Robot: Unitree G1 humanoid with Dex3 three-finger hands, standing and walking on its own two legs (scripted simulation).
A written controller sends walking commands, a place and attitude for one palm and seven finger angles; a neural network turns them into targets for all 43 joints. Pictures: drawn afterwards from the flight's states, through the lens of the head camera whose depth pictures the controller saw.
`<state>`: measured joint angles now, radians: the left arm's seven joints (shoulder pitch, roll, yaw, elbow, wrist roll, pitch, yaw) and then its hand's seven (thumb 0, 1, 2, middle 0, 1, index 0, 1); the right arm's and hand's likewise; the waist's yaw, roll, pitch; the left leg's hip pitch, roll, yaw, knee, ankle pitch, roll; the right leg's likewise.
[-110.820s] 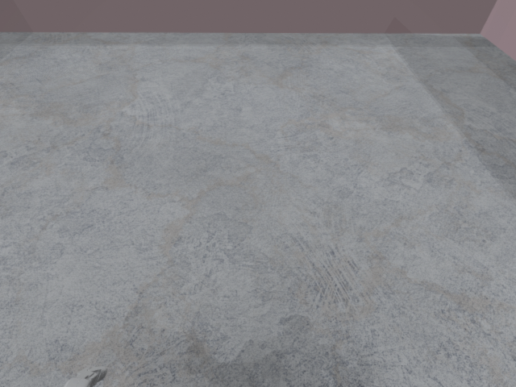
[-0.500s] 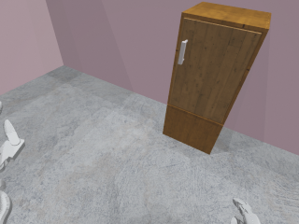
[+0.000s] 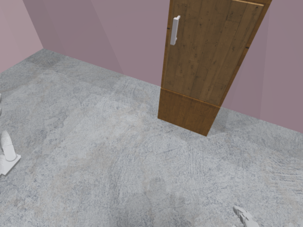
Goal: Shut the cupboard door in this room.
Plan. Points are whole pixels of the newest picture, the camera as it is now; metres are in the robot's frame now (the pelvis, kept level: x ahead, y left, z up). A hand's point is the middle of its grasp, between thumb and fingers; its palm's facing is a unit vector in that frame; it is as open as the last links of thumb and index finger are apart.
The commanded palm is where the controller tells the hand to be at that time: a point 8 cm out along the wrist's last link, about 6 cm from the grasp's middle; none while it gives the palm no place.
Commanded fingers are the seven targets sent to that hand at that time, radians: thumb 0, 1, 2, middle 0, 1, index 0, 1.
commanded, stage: stop stepping back and stand still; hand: left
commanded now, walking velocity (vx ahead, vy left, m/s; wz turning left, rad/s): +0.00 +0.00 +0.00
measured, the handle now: (175, 30) +1.00 -0.08 +0.05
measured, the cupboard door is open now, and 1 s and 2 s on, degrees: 0 0 0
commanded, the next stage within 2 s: let the arm hang, fingers relaxed in 0.38 s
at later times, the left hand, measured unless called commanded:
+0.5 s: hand (24, 150) +0.21 +0.25 +0.17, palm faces +0.39 -0.78 -0.49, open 7.4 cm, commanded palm none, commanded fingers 0.00 0.90 0.90 -0.20 -0.30 -0.20 -0.30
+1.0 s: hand out of the picture -0.06 +0.22 -0.15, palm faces +0.04 -0.97 -0.25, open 7.1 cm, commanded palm none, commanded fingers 0.00 0.90 0.90 -0.20 -0.30 -0.20 -0.30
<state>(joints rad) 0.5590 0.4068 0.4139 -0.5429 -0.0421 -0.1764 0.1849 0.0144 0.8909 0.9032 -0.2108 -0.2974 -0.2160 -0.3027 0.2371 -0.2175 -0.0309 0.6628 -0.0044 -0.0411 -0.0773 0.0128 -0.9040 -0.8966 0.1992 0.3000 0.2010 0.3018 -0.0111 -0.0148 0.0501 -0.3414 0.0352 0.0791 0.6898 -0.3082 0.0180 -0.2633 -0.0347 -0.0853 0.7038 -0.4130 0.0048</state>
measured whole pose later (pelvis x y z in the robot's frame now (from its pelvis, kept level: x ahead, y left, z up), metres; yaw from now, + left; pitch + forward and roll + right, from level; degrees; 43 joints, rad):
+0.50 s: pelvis +0.01 -0.01 +0.02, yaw +0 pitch +0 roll +0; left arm 0.56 0.42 0.38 -0.47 -0.04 -0.18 0.16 0.01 0.89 0.90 -0.21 -0.30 -0.22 -0.30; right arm 0.19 -0.22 -0.01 0.62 0.02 -0.05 -0.07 0.01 -0.90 -0.90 0.20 0.30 0.20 0.30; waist 0.00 0.02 0.01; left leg -0.30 0.03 0.08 0.55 -0.26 0.01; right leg -0.22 0.00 -0.07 0.53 -0.31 -0.01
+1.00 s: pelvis -0.03 +0.02 +0.02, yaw +1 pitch -1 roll -1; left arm 0.37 0.20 0.03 1.02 0.02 0.04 0.02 -0.02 0.96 0.90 -0.20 -0.29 -0.20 -0.30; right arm 0.36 -0.19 -0.01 1.04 -0.02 0.05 -0.01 0.01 -0.91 -0.90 0.20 0.30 0.20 0.30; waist -0.01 0.02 0.06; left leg -0.29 -0.01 0.08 0.46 -0.15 0.05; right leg -0.23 -0.03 -0.05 0.48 -0.22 0.00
